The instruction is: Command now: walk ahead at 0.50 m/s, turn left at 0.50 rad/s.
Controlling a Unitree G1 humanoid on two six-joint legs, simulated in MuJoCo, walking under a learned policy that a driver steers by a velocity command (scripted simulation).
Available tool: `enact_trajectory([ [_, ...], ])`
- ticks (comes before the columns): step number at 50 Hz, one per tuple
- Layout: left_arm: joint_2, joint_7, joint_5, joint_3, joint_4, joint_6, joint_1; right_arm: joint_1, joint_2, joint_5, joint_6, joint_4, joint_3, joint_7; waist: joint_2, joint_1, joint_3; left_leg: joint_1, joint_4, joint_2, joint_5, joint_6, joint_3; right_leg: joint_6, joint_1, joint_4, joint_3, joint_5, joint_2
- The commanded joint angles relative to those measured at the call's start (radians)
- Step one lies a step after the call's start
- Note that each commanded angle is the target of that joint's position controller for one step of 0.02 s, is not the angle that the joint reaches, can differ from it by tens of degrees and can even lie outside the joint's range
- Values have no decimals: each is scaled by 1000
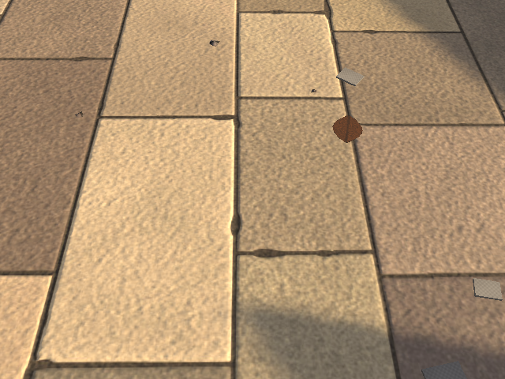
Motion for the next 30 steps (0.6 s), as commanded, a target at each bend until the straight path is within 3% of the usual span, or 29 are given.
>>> enact_trajectory([
  [1, 127, -28, -25, 9, -136, -88, -51, 333, -214, -2, -6, -1, -64, -17, 145, -156, -351, 896, -318, 342, -181, 288, -785, -28, -749, 667, 255, -86, 56],
  [2, 136, -34, -45, 9, -158, -106, -113, 288, -177, -6, -13, -6, -55, -20, 92, -143, -233, 769, -321, 305, -127, 246, -638, -51, -771, 613, 238, -1, 11],
  [3, 127, -28, -28, 10, -157, -111, -129, 224, -154, -7, -15, -18, -47, -20, 5, -98, -148, 612, -335, 262, -31, 216, -532, -51, -727, 510, 230, 64, -28],
  [4, 138, -21, -7, 21, -151, -104, -126, 171, -123, -13, -17, -34, -37, -23, 6, -62, -108, 496, -355, 230, 63, 199, -459, -43, -655, 426, 229, 106, -56],
  [5, 135, -21, 2, 24, -151, -90, -112, 145, -116, -22, -17, -50, -33, -26, 27, -34, -93, 418, -379, 211, 115, 200, -437, -33, -597, 394, 232, 129, -65],
  [6, 124, -20, 7, 24, -152, -79, -97, 137, -124, -19, -17, -56, -35, -29, 31, -20, -87, 375, -396, 201, 154, 206, -417, -16, -572, 354, 226, 140, -64],
  [9, 91, -14, 14, 18, -179, -59, -154, 171, -165, -11, -21, -50, -47, -48, 34, -26, -52, 292, -420, 168, 229, 199, -338, 32, -577, 185, 200, 263, -45],
  [13, 55, -24, 7, 4, -224, -66, -300, 227, -174, -3, -10, -33, -51, -63, 64, -84, -34, 242, -400, 102, 124, 132, -284, 44, -489, -117, 190, 527, 17],
  [17, 86, -38, -9, 10, -261, -78, -370, 285, -164, 6, 1, -8, -51, -67, 80, -106, -30, 322, -333, 138, 48, 111, -375, 27, -455, -234, 223, 542, 43],
  [20, 124, -45, -11, 23, -256, -93, -325, 280, -164, 0, 12, -10, -54, -75, 114, -71, -41, 400, -235, 170, 88, 93, -457, -9, -401, -269, 233, 414, 46],
  [21, 136, -43, -9, 32, -237, -98, -255, 265, -153, -1, 15, -17, -51, -74, 122, -31, -66, 395, -180, 150, 128, 77, -458, -31, -306, -303, 213, 406, 51],
  [22, 169, -37, 4, 47, -216, -104, -146, 257, -115, -6, 13, -29, -36, -70, 100, 22, -154, 351, -35, 95, 157, 47, -419, -72, -115, -303, 239, 403, 4],
  [23, 226, -28, 13, 61, -203, -102, 12, 274, -61, -25, 11, -50, -15, -67, -23, 75, -304, 211, 249, 19, -34, 7, -322, -129, 155, -280, 414, 347, -171],
  [24, 283, -35, 15, 76, -163, -85, 70, 417, -22, 13, 1, -78, -2, -65, -389, -1, -391, -147, 543, -88, -473, -49, -225, -283, 419, -388, 891, 103, -367],
  [25, 174, -39, -8, 52, -190, -81, 30, 396, -135, 22, 2, -45, -21, -70, -240, 23, -301, -251, 660, 1, -431, -61, -255, -254, 362, -429, 905, -90, -357],
  [26, 119, -34, -9, 37, -201, -74, -14, 285, -182, 14, 7, -58, -35, -68, -142, 50, -178, -274, 676, 31, -335, -67, -226, -209, 238, -440, 731, -44, -313],
  [27, 110, -33, 3, 30, -205, -68, -62, 236, -170, 5, 12, -67, -36, -70, -72, 32, -113, -238, 656, 66, -264, -75, -197, -190, 119, -458, 609, 94, -273],
  [28, 88, -32, 7, 24, -198, -64, -88, 200, -154, -6, 12, -79, -38, -67, -58, 19, -57, -220, 609, 91, -219, -75, -195, -184, 33, -483, 519, 197, -234],
  [29, 88, -29, 15, 21, -190, -66, -97, 212, -132, 2, 16, -86, -38, -60, -105, -5, -49, -173, 585, 118, -191, -76, -190, -183, -23, -505, 456, 257, -220],
  [30, 81, -29, 11, 21, -183, -70, -100, 219, -113, 9, 21, -87, -35, -56, -118, -11, -43, -155, 561, 130, -182, -78, -176, -186, -49, -530, 402, 291, -204],
])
